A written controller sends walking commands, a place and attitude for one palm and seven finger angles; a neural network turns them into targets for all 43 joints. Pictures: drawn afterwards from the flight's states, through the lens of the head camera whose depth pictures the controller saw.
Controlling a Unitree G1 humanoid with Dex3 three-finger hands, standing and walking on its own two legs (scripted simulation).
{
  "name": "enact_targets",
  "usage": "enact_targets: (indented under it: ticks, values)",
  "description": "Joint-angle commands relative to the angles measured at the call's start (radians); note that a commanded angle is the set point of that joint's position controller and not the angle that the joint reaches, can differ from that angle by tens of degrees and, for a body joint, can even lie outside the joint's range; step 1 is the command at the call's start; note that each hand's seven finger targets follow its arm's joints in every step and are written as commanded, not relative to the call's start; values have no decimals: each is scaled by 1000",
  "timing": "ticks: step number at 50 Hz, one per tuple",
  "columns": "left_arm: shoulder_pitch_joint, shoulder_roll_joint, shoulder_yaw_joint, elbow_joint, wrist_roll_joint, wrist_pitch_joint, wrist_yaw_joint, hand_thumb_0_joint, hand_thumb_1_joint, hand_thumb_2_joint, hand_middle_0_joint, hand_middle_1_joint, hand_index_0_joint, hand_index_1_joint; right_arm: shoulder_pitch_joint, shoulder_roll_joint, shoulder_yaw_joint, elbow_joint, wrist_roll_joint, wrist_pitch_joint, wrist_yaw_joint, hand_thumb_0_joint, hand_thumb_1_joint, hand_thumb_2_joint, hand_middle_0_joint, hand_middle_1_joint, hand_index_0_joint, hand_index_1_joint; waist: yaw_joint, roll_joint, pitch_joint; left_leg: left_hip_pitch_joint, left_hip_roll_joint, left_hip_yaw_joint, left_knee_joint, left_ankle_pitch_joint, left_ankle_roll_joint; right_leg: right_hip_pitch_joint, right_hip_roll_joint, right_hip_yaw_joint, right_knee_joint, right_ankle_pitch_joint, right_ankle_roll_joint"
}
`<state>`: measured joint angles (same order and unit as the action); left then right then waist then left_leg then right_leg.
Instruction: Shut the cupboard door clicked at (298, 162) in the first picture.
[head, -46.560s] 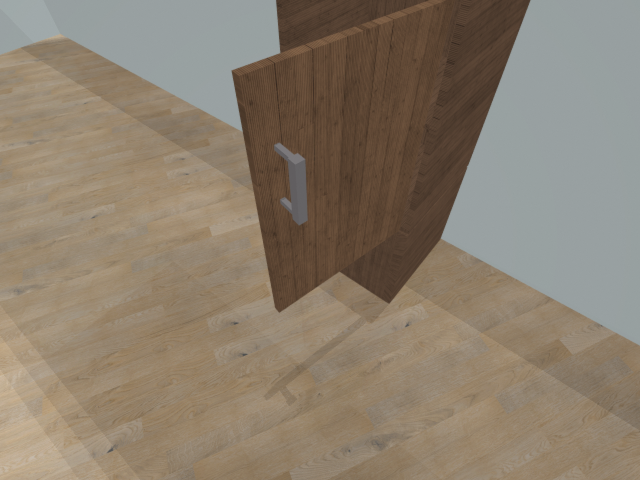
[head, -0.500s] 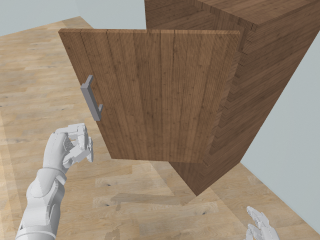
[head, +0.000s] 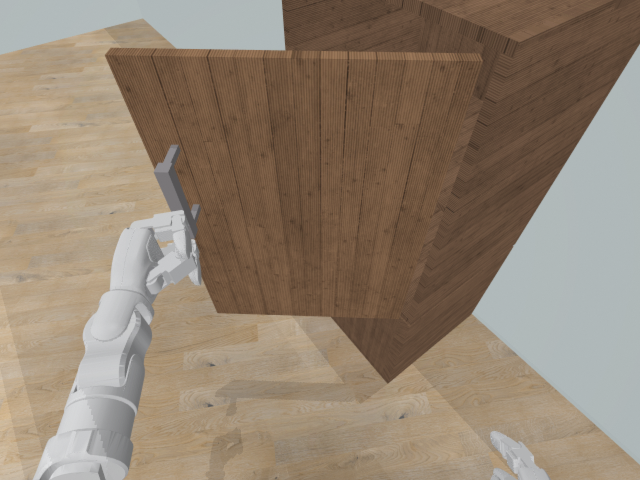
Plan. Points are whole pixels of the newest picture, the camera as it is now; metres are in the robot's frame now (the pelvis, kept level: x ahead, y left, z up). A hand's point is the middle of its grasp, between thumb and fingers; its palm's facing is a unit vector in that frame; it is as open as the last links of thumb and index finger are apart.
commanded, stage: bring the fist close to the handle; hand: left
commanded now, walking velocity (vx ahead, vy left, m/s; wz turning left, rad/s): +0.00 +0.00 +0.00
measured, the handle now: (181, 193) +0.47 +0.22 +0.09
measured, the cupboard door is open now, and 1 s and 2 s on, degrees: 51 47 36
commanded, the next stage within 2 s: push the door shut along its arc in 0.30 s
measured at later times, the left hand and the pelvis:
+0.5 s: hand (195, 254) +0.37 +0.18 +0.08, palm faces -0.02 -1.00 -0.02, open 3.1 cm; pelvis -0.01 +0.01 +0.00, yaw +0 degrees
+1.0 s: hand (200, 215) +0.43 +0.18 +0.09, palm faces -0.13 -0.99 -0.02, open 3.1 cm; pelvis -0.01 +0.01 -0.01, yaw +1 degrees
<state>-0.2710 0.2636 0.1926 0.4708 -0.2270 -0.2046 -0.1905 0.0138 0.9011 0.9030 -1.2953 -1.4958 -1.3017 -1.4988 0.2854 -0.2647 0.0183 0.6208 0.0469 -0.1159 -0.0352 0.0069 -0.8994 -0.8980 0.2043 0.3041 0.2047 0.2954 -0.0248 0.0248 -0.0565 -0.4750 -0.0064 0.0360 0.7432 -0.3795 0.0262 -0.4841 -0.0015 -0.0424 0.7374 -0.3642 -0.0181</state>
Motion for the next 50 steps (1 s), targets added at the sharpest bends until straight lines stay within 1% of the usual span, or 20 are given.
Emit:
enact_targets:
  ticks: [1, 2, 6, 7, 10, 13, 15, 16, 17, 20, 21, 22, 29, 31, 34, 38, 39, 42, 45, 50]
  values:
    - [-266, 185, 84, -237, -7, -115, 11, 0, 900, 900, -1300, -1500, -1300, -1500, -35, -124, -53, -137, 1, -41, -6, 0, -900, -900, 200, 300, 200, 300, 15, -3, -306, 143, 6, -39, -84, 337, -10, 139, 3, 14, -72, 355, -5]
    - [-257, 216, 102, -208, -2, -112, 14, 0, 900, 900, -1300, -1500, -1300, -1500, -27, -132, -52, -130, -2, -32, -7, 0, -900, -900, 200, 300, 200, 300, 9, -45, -284, 118, 6, -37, -87, 316, -6, 147, 1, 17, -80, 346, -1]
    - [-320, 192, 73, -176, 2, -93, 8, 0, 900, 900, -1300, -1500, -1300, -1500, -44, -129, -48, -136, 8, -17, -8, 0, -900, -900, 200, 300, 200, 300, -7, 0, -213, 90, 2, -36, -108, 221, -7, 100, 1, 20, -102, 254, -2]
    - [-341, 223, 93, -178, 4, -94, 10, 0, 900, 900, -1300, -1500, -1300, -1500, -42, -134, -50, -135, 6, -14, -12, 0, -900, -900, 200, 300, 200, 300, -8, -10, -218, 95, 5, -39, -107, 215, -4, 106, 0, 21, -106, 241, -2]
    - [-409, 183, 53, -198, -8, -106, -2, 0, 900, 900, -1300, -1500, -1300, -1500, -46, -128, -47, -135, 9, -18, -18, 0, -900, -900, 200, 300, 200, 300, -21, 18, -255, 126, 4, -43, -106, 208, -4, 96, 6, 22, -108, 227, -5]
    - [-424, 199, 60, -198, -12, -130, -7, 0, 900, 900, -1300, -1500, -1300, -1500, -37, -132, -50, -127, 6, -23, -21, 0, -900, -900, 200, 300, 200, 300, -22, 11, -284, 143, 11, -53, -102, 231, -6, 98, 9, 17, -96, 239, -7]
    - [-419, 157, 27, -193, -12, -135, -9, 0, 900, 900, -1300, -1500, -1300, -1500, -33, -129, -52, -125, 6, -29, -18, 0, -900, -900, 200, 300, 200, 300, -20, 26, -307, 165, 10, -59, -97, 253, -10, 86, 11, 10, -85, 250, -9]
    - [-397, 138, 16, -157, -12, -127, -10, 0, 900, 900, -1300, -1500, -1300, -1500, -31, -129, -50, -121, 7, -28, -16, 0, -900, -900, 200, 300, 200, 300, -21, 15, -288, 158, 11, -60, -98, 246, -10, 75, 11, 6, -88, 245, -8]
    - [-375, 177, 51, -122, -10, -119, -7, 0, 900, 900, -1300, -1500, -1300, -1500, -22, -138, -52, -117, 5, -25, -17, 0, -900, -900, 200, 300, 200, 300, -17, -13, -279, 138, 11, -61, -96, 238, -8, 84, 10, 8, -90, 241, -7]
    - [-385, 156, 36, -69, 0, -89, -4, 0, 900, 900, -1300, -1500, -1300, -1500, -26, -135, -49, -123, 9, -13, -12, 0, -900, -900, 200, 300, 200, 300, -18, -16, -230, 102, 7, -58, -106, 206, -10, 64, 6, 5, -94, 220, -5]
    - [-397, 180, 54, -58, 2, -83, 1, 0, 900, 900, -1300, -1500, -1300, -1500, -22, -139, -49, -122, 9, -9, -12, 0, -900, -900, 200, 300, 200, 300, -22, -45, -222, 93, 7, -60, -108, 194, -8, 64, 6, 6, -99, 213, -4]
    - [-418, 213, 72, -53, 10, -82, 2, 0, 900, 900, -1300, -1500, -1300, -1500, -19, -144, -49, -121, 7, -3, -15, 0, -900, -900, 200, 300, 200, 300, -21, -38, -225, 94, 8, -58, -106, 199, -6, 71, 4, 10, -98, 216, -4]
    - [-667, 250, 65, -56, 16, -148, -24, 0, 900, 900, -1300, -1500, -1300, -1500, -3, -137, -43, -105, 1, 1, -23, 0, -900, -900, 200, 300, 200, 300, -52, 20, -311, 147, 10, -63, -80, 242, -8, 60, 10, 20, -75, 249, -7]
    - [-657, 232, 50, 12, 14, -149, -46, 0, 900, 900, -1300, -1500, -1300, -1500, 6, -139, -43, -97, 3, 2, -22, 0, -900, -900, 200, 300, 200, 300, -54, 28, -313, 146, 8, -65, -76, 245, -10, 48, 12, 18, -72, 249, -10]
    - [-686, 263, 65, 147, 16, -124, -80, 0, 900, 900, -1300, -1500, -1300, -1500, 33, -152, -44, -81, 5, 15, -23, 0, -900, -900, 200, 300, 200, 300, -66, -19, -282, 90, 5, -64, -71, 225, -6, 42, 10, 19, -73, 250, -8]
    - [-666, 269, 77, 184, 9, -105, -121, 0, 900, 900, -1300, -1500, -1300, -1500, 60, -159, -52, -94, 3, 28, -15, 0, -900, -900, 200, 300, 200, 300, -48, 9, -348, 120, 4, -66, -54, 335, -9, 61, 9, 14, -52, 340, -14]
    - [-667, 244, 58, 190, 4, -104, -131, 0, 900, 900, -1300, -1500, -1300, -1500, 61, -158, -53, -99, 4, 31, -13, 0, -900, -900, 200, 300, 200, 300, -54, -5, -354, 117, 2, -60, -49, 339, -6, 61, 10, 16, -54, 350, -10]
    - [-770, 251, 44, 230, 4, -119, -148, 0, 900, 900, -1300, -1500, -1300, -1500, 84, -164, -55, -83, 2, 41, -16, 0, -900, -900, 200, 300, 200, 300, -86, -44, -307, 85, 5, -61, -39, 301, 0, 21, 14, 14, -57, 321, -7]
    - [-854, 245, 28, 282, 12, -138, -157, 0, 900, 900, -1300, -1500, -1300, -1500, 93, -164, -54, -72, 3, 46, -15, 0, -900, -900, 200, 300, 200, 300, -104, -28, -285, 77, 5, -68, -39, 241, 1, -30, 17, 16, -57, 258, -7]
    - [-996, 262, 4, 352, 36, -158, -180, 0, 900, 900, -1300, -1500, -1300, -1500, 118, -175, -55, -42, -1, 47, -15, 0, -900, -900, 200, 300, 200, 300, -137, 40, -323, 91, 6, -83, -17, 193, 1, -110, 17, 19, -45, 189, -10]
